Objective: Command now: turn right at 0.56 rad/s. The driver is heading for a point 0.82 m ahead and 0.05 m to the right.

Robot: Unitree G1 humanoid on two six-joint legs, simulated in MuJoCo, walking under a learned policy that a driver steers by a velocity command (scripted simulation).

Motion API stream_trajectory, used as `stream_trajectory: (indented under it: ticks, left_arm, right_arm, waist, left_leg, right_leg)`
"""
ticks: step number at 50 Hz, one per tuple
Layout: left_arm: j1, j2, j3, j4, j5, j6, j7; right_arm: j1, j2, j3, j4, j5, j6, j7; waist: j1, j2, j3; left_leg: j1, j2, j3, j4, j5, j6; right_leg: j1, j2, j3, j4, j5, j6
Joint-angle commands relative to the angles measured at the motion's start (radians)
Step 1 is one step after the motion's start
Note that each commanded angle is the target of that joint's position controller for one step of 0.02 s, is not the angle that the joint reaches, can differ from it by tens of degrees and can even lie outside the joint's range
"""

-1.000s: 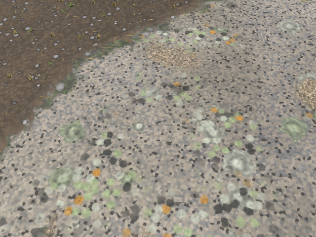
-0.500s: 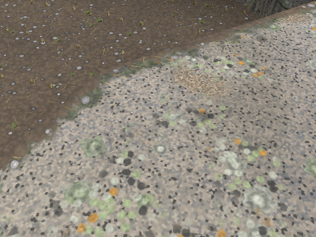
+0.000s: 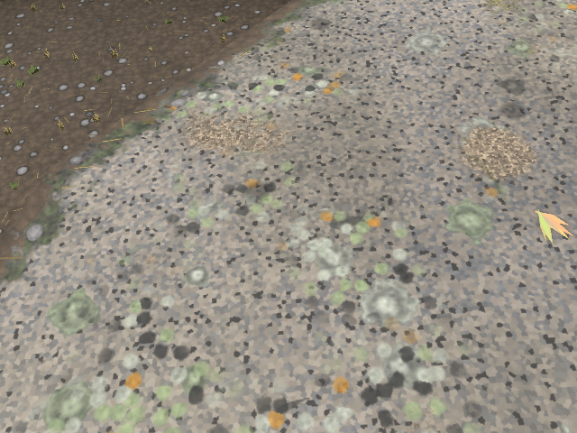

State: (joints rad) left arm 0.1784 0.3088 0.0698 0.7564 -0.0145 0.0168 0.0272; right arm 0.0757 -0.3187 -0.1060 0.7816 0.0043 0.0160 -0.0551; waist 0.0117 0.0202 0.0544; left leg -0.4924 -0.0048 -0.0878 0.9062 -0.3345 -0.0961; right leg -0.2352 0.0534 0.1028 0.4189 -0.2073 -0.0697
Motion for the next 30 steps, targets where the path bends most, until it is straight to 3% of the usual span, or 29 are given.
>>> stream_trajectory:
  ticks: [1, 7, 9, 10, 11, 12, 13, 14, 15, 17, 19, 23, 25, 27, 28, 29, 30]
  left_arm:
    - [-0.012, 0.192, 0.050, -0.066, 0.002, -0.003, 0.005]
    - [-0.057, 0.194, 0.051, -0.095, -0.001, 0.013, -0.004]
    - [-0.088, 0.186, 0.046, -0.109, -0.012, 0.021, 0.001]
    - [-0.095, 0.170, 0.040, -0.115, -0.015, 0.025, 0.007]
    - [-0.048, 0.126, 0.026, -0.115, -0.003, 0.024, 0.009]
    - [0.023, 0.084, 0.016, -0.115, 0.006, 0.016, 0.006]
    - [0.011, 0.161, 0.037, -0.119, 0.011, 0.007, 0.007]
    - [0.025, 0.210, 0.055, -0.101, 0.006, 0.006, 0.007]
    - [0.026, 0.203, 0.060, -0.081, 0.002, 0.013, 0.008]
    - [0.020, 0.140, 0.041, -0.071, 0.005, 0.023, 0.006]
    - [-0.024, 0.097, 0.021, -0.088, -0.002, 0.010, -0.010]
    - [-0.103, 0.065, -0.001, -0.108, 0.001, -0.032, -0.024]
    - [-0.085, 0.075, 0.000, -0.098, -0.003, -0.049, -0.029]
    - [-0.008, 0.077, 0.004, -0.061, -0.008, -0.062, -0.032]
    - [0.045, 0.083, 0.009, -0.038, -0.009, -0.063, -0.029]
    - [0.126, 0.097, 0.015, -0.018, -0.014, -0.064, -0.022]
    - [0.241, 0.143, 0.025, 0.000, -0.009, -0.063, -0.012]
  right_arm:
    - [-0.049, -0.070, -0.011, -0.070, 0.001, -0.023, 0.005]
    - [-0.008, -0.089, -0.012, -0.068, 0.009, -0.056, 0.030]
    - [0.049, -0.091, -0.014, -0.053, 0.011, -0.066, 0.041]
    - [0.090, -0.100, -0.018, -0.037, 0.008, -0.069, 0.045]
    - [0.106, -0.152, -0.026, -0.039, -0.008, -0.067, 0.042]
    - [0.049, -0.217, -0.031, -0.059, -0.027, -0.054, 0.036]
    - [0.076, -0.181, -0.022, -0.060, -0.048, -0.055, 0.040]
    - [0.047, -0.139, -0.006, -0.072, -0.035, -0.058, 0.041]
    - [0.010, -0.110, 0.002, -0.074, -0.020, -0.057, 0.040]
    - [0.039, -0.088, 0.015, -0.055, 0.003, -0.055, 0.036]
    - [0.099, -0.100, 0.015, -0.027, 0.006, -0.051, 0.030]
    - [0.135, -0.153, 0.005, -0.021, 0.008, -0.055, 0.026]
    - [0.157, -0.173, 0.001, -0.013, 0.016, -0.057, 0.035]
    - [0.143, -0.169, 0.005, -0.013, 0.029, -0.054, 0.044]
    - [0.148, -0.146, 0.014, -0.010, 0.028, -0.056, 0.047]
    - [0.137, -0.096, 0.031, -0.013, 0.019, -0.064, 0.052]
    - [0.096, -0.007, 0.060, -0.037, -0.001, -0.075, 0.063]
  waist:
    - [0.018, -0.166, -0.094]
    - [0.013, -0.187, -0.122]
    - [-0.025, -0.184, -0.136]
    - [-0.046, -0.170, -0.144]
    - [-0.023, -0.066, -0.176]
    - [0.054, 0.191, -0.149]
    - [0.016, 0.225, -0.146]
    - [0.021, 0.144, -0.124]
    - [0.030, 0.107, -0.099]
    - [0.006, 0.111, -0.089]
    - [-0.031, 0.168, -0.063]
    - [-0.075, 0.164, -0.036]
    - [-0.070, 0.160, -0.030]
    - [-0.020, 0.134, -0.027]
    - [0.006, 0.114, -0.040]
    - [0.047, 0.091, -0.078]
    - [0.093, -0.059, -0.128]
  left_leg:
    - [-0.043, -0.008, -0.010, -0.102, 0.010, -0.008]
    - [0.097, -0.039, -0.013, -0.279, -0.021, 0.017]
    - [0.197, -0.042, -0.001, -0.448, 0.078, 0.037]
    - [0.282, -0.016, 0.005, -0.564, 0.215, 0.055]
    - [0.400, 0.128, -0.114, -0.589, 0.328, 0.106]
    - [0.463, 0.304, -0.329, -0.583, 0.600, 0.235]
    - [0.402, 0.415, -0.455, -0.595, 0.621, 0.383]
    - [0.379, 0.383, -0.390, -0.590, 0.557, 0.391]
    - [0.364, 0.310, -0.288, -0.578, 0.489, 0.342]
    - [0.387, 0.234, -0.223, -0.625, 0.154, 0.294]
    - [0.403, 0.199, -0.209, -0.694, -0.091, 0.289]
    - [0.372, 0.215, -0.188, -0.724, -0.084, 0.294]
    - [0.324, 0.223, -0.178, -0.722, -0.066, 0.305]
    - [0.246, 0.213, -0.155, -0.690, -0.063, 0.297]
    - [0.192, 0.198, -0.141, -0.655, -0.054, 0.277]
    - [0.106, 0.170, -0.106, -0.576, -0.053, 0.237]
    - [-0.029, 0.081, 0.007, -0.309, -0.079, 0.166]
  right_leg:
    - [0.124, -0.230, 0.273, -0.089, 0.189, -0.155]
    - [0.106, -0.216, 0.388, -0.021, 0.314, -0.151]
    - [0.098, -0.185, 0.407, 0.025, 0.340, -0.117]
    - [0.070, -0.155, 0.383, 0.059, 0.279, -0.079]
    - [-0.014, -0.096, 0.311, 0.168, 0.086, -0.024]
    - [-0.197, 0.077, 0.128, 0.349, -0.331, 0.038]
    - [-0.268, 0.069, 0.080, 0.576, -0.502, 0.085]
    - [-0.280, 0.034, 0.097, 0.698, -0.442, 0.105]
    - [-0.286, 0.024, 0.090, 0.737, -0.375, 0.122]
    - [-0.324, 0.003, 0.070, 0.706, -0.250, 0.140]
    - [-0.332, -0.012, -0.005, 0.586, -0.203, 0.142]
    - [-0.213, -0.054, -0.097, 0.307, -0.219, 0.119]
    - [-0.108, -0.041, -0.124, 0.184, -0.199, 0.095]
    - [0.049, -0.024, -0.156, 0.007, -0.041, 0.060]
    - [0.155, -0.019, -0.156, -0.039, -0.012, 0.043]
    - [0.299, -0.063, -0.099, -0.042, -0.016, 0.024]
    - [0.443, -0.232, 0.125, -0.102, -0.090, -0.022]
